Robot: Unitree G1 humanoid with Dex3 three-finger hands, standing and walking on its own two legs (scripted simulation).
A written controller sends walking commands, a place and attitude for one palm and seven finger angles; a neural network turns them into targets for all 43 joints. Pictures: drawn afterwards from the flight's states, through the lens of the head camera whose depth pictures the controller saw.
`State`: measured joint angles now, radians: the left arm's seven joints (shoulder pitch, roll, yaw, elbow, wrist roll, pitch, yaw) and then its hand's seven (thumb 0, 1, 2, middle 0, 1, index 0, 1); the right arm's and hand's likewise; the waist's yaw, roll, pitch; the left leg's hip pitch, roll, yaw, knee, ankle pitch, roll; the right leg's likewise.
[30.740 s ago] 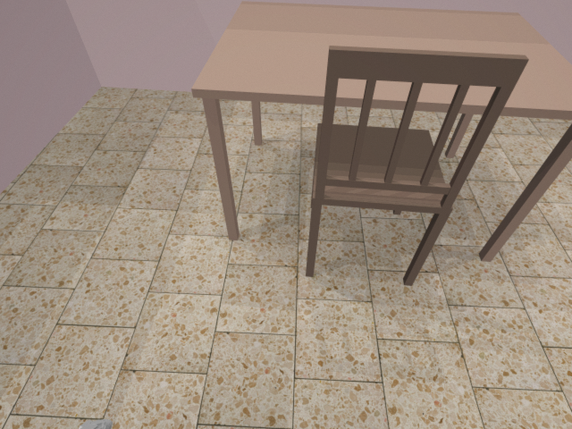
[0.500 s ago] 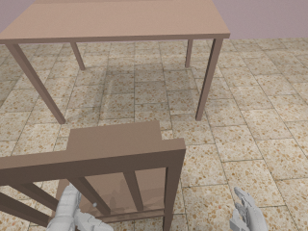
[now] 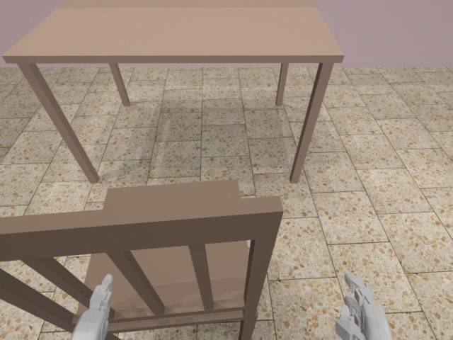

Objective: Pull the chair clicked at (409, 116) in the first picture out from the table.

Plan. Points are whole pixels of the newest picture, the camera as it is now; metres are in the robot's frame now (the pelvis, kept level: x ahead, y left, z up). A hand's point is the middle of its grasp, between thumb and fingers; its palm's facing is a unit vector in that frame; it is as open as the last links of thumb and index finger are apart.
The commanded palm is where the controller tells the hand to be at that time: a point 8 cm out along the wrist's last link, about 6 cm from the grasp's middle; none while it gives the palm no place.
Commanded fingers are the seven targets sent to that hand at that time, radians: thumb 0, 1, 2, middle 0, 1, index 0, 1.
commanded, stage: draw the fingers out of the gap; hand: left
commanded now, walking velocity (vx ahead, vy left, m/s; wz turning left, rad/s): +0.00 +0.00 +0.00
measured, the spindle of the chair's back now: (142, 285) +0.22 +0.16 -0.01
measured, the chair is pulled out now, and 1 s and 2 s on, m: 0.64 0.64 0.63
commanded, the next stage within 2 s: draw the hand back to the body in 0.26 s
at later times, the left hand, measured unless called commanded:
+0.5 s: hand out of the picture +0.08 +0.16 +0.01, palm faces +0.14 -0.98 -0.13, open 17.5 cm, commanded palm +0.04 +0.22 +0.04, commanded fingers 0.00 -0.55 0.20 0.00 0.00 0.00 0.00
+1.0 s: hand out of the picture +0.12 +0.19 +0.09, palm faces +0.07 -0.95 -0.31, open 16.8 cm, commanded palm +0.08 +0.25 +0.13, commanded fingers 0.00 -0.12 0.41 -0.06 -0.09 -0.06 -0.09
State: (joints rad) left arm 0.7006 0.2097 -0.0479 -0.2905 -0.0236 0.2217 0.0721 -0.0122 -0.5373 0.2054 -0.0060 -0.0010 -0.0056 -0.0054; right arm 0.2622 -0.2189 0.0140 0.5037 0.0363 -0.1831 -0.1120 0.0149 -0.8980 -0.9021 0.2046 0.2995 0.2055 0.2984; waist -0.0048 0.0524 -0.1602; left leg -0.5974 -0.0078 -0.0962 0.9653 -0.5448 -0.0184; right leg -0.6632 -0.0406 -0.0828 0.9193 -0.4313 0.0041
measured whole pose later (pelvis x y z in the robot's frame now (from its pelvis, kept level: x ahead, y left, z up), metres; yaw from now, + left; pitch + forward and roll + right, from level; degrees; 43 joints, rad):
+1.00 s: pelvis -0.03 -0.01 +0.01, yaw -1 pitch +3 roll -2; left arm 0.76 0.36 0.10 -0.46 -0.12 -0.03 0.00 -0.01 -0.41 0.27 -0.14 -0.07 -0.02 -0.03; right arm 0.25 -0.20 0.01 0.57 0.06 -0.22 -0.14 0.02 -0.90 -0.90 0.20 0.30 0.20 0.30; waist 0.03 0.06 -0.09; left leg -0.47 0.03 -0.09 0.93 -0.51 -0.03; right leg -0.53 0.00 -0.08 0.86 -0.37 -0.01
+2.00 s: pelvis +0.01 -0.02 +0.05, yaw +1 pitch -4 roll +0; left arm 0.60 0.41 0.16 -0.39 -0.08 0.22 0.14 0.01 0.89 0.90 -0.38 -0.38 -0.28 -0.31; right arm 0.16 -0.23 0.06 0.73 0.02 -0.28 -0.10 0.01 -0.90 -0.90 0.20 0.30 0.20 0.30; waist 0.11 0.08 0.06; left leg -0.09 0.02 -0.11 0.51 -0.36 -0.04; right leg -0.17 -0.02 -0.11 0.54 -0.30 -0.02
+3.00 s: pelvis -0.12 -0.02 +0.03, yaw +5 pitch -3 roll +1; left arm 0.46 0.45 0.52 -0.54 -0.01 -0.22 0.20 0.01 0.89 0.90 -0.26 -0.32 -0.25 -0.32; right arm 0.25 -0.21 0.00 0.69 0.01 -0.19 -0.08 0.01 -0.90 -0.90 0.21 0.30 0.21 0.30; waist 0.03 0.00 0.03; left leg -0.43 0.02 -0.02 0.80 -0.42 -0.01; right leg -0.42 -0.03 -0.05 0.60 -0.13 -0.03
